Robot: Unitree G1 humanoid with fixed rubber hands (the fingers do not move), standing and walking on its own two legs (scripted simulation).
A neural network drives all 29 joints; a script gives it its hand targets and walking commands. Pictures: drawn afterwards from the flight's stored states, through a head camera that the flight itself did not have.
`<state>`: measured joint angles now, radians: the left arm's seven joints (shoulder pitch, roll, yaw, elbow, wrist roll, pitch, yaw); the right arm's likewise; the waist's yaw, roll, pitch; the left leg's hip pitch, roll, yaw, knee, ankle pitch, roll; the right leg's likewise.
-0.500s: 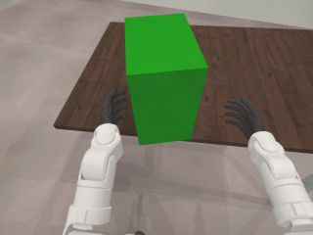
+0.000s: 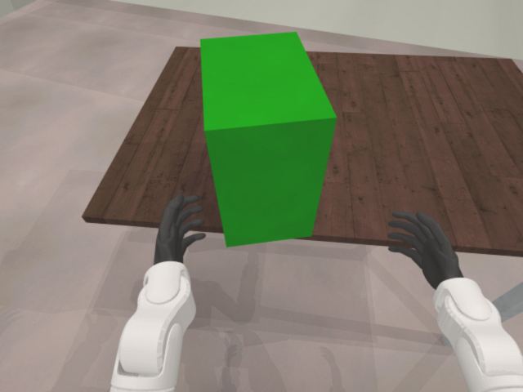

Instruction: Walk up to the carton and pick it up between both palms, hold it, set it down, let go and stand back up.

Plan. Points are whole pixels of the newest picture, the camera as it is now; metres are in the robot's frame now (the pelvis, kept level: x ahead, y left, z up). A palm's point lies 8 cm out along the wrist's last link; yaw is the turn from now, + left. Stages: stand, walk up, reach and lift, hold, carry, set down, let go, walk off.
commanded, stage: set down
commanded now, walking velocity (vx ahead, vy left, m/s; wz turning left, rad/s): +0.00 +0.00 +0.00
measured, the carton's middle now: (259, 144) +0.49 +0.06 +0.09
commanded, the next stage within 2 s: let go in 1.92 s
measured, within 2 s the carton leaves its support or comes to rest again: neither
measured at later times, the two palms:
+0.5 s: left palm (174, 278) +0.25 +0.16 +0.06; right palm (435, 295) +0.25 -0.21 +0.04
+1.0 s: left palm (169, 302) +0.23 +0.17 +0.00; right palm (427, 322) +0.23 -0.21 -0.01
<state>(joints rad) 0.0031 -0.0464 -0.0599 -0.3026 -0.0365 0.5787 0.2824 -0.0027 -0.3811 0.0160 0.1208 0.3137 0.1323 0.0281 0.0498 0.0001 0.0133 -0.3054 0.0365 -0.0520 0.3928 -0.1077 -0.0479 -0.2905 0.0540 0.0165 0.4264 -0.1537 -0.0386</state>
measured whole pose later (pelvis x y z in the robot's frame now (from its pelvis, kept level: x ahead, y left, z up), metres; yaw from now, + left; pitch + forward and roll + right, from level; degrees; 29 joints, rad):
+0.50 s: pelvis +0.01 +0.00 +0.00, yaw +0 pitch +0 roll +0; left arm 0.12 -0.04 -0.08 -0.26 -0.04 0.51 0.27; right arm 0.16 -0.30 0.00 0.04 0.29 0.14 0.03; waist 0.05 -0.02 0.04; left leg -0.27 0.04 -0.05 0.39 -0.12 -0.05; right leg -0.26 0.05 0.02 0.43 -0.17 -0.04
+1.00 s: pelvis +0.03 +0.00 +0.00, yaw +0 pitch +1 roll +0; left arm 0.25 0.05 -0.07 -0.11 -0.04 0.34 0.16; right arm 0.31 -0.24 0.02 0.07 0.22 0.03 0.02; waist 0.05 -0.02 0.07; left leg -0.26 0.04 -0.05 0.39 -0.15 -0.05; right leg -0.25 0.05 0.02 0.43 -0.20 -0.04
